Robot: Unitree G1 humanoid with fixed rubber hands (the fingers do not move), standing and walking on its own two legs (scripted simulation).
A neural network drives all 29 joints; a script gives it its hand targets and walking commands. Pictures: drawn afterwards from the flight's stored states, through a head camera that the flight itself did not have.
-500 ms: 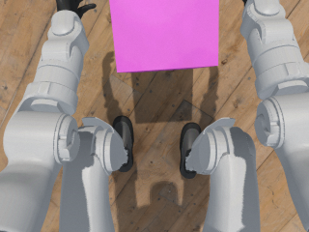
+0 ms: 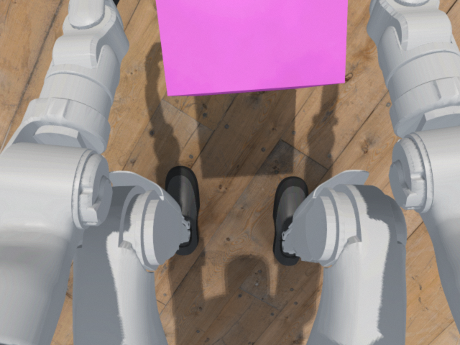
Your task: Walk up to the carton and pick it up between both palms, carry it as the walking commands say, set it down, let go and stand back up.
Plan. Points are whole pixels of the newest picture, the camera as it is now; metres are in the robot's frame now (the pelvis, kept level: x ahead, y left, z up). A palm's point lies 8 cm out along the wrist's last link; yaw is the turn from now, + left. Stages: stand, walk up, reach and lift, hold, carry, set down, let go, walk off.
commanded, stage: reach and lift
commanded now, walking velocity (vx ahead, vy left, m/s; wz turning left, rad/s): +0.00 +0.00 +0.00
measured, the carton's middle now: out of the picture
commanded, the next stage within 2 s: none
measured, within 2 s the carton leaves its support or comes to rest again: leaves its support in 1.20 s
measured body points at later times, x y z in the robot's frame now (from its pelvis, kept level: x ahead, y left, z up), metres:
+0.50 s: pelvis +0.00 +0.00 +0.01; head +0.38 -0.02 +0.24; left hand +0.56 +0.14 -0.18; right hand +0.58 -0.16 -0.17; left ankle +0.13 +0.12 -0.33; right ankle +0.10 -0.12 -0.34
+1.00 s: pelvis +0.01 +0.01 -0.01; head +0.37 -0.03 +0.24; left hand +0.57 +0.14 -0.17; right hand +0.58 -0.16 -0.18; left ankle +0.13 +0.13 -0.34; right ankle +0.10 -0.12 -0.34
